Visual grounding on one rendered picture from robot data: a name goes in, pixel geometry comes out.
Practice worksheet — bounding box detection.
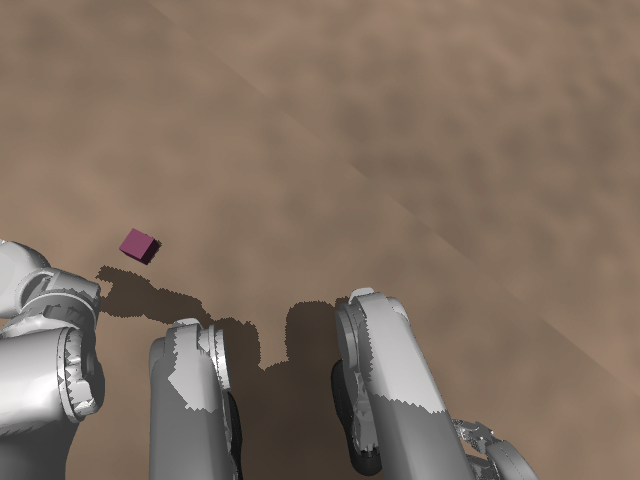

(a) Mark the left robot foot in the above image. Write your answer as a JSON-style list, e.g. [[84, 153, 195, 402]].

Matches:
[[227, 391, 243, 480]]

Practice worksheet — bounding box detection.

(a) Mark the right robot foot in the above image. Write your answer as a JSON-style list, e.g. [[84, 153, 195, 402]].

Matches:
[[331, 359, 382, 476]]

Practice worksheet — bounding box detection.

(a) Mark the right robot hand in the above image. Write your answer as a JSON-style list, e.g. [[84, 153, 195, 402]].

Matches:
[[452, 420, 539, 480]]

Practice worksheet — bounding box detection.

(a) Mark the left robot arm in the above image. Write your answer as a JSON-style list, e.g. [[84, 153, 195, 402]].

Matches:
[[0, 267, 105, 480]]

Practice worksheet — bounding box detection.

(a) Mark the cube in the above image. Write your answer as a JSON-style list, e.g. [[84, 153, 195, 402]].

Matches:
[[119, 228, 160, 265]]

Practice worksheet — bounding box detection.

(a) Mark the left robot hand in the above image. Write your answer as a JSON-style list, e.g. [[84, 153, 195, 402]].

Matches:
[[0, 239, 51, 319]]

